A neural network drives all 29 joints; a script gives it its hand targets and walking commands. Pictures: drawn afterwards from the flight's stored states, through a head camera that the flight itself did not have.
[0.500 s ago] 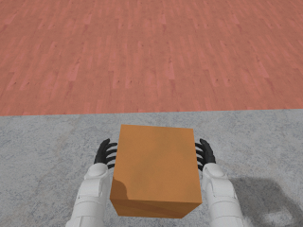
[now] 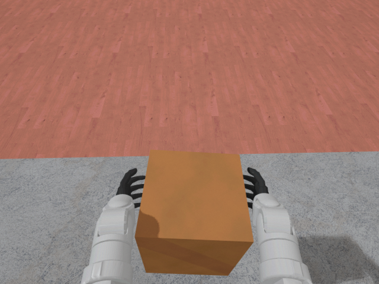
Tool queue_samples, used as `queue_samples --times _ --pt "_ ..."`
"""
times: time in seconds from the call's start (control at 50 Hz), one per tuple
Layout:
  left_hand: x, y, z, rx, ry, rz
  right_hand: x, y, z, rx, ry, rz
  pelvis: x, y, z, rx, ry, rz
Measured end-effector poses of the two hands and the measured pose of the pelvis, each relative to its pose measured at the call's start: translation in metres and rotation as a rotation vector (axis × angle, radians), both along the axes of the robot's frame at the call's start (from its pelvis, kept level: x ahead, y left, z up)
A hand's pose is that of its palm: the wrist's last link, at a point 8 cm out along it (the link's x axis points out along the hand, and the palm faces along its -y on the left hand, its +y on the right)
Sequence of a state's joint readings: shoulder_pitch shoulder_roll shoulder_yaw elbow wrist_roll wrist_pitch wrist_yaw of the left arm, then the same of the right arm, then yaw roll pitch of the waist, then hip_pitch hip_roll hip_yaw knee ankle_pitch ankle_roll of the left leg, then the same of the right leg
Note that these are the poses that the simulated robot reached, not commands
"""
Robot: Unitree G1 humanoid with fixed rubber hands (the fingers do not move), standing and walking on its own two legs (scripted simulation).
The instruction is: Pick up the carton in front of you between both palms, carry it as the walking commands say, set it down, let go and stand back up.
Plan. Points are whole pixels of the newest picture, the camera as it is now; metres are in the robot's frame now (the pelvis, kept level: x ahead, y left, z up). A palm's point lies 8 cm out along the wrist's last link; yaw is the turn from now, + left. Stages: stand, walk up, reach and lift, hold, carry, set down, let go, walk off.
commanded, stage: reach and lift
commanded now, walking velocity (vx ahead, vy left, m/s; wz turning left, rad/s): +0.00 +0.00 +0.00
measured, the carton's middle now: (191, 215) +0.30 +0.00 -0.05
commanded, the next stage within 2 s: hold in 0.66 s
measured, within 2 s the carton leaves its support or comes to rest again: neither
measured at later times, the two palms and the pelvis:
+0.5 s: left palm (124, 194) +0.31 +0.15 +0.04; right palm (260, 193) +0.31 -0.15 +0.04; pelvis +0.02 +0.00 +0.01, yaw +0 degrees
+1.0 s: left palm (121, 194) +0.30 +0.15 +0.05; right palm (263, 193) +0.30 -0.15 +0.06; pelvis +0.01 +0.00 +0.01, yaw +0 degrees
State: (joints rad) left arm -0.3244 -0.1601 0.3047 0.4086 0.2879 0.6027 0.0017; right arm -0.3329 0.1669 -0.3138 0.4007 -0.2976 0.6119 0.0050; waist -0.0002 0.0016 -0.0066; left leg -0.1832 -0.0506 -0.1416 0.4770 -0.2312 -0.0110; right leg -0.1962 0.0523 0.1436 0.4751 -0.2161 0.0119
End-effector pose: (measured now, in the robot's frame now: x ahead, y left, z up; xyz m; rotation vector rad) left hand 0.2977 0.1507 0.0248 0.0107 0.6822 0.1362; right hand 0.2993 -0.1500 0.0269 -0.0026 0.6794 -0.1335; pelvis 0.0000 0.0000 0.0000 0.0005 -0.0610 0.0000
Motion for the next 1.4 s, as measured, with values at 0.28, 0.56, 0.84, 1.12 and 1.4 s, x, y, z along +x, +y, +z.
queue_samples --times 0.28,0.56,0.84,1.12,1.4 --pt "0.006 0.001 0.008 0.008 -0.006 -0.005 0.006 0.001 0.008 -0.006 -0.006 0.005 0.009 0.001 0.004 0.0 -0.006 -0.001" --pt "0.008 0.0 0.013 0.023 -0.001 -0.017 0.008 0.001 0.014 -0.023 -0.004 0.016 0.02 0.001 0.007 -0.001 -0.017 0.001" --pt "0.003 0.001 0.032 0.02 -0.034 -0.013 0.003 0.001 0.032 -0.021 -0.039 0.014 0.019 0.002 0.008 -0.001 -0.047 0.0" --pt "-0.002 0.001 0.031 0.009 -0.015 -0.007 -0.002 0.001 0.031 -0.009 -0.021 0.004 0.007 0.002 0.006 0.0 -0.065 -0.001" --pt "0.001 0.001 0.032 0.012 -0.018 -0.006 0.002 0.001 0.033 -0.011 -0.024 0.006 0.009 0.001 0.007 0.0 -0.064 0.0"
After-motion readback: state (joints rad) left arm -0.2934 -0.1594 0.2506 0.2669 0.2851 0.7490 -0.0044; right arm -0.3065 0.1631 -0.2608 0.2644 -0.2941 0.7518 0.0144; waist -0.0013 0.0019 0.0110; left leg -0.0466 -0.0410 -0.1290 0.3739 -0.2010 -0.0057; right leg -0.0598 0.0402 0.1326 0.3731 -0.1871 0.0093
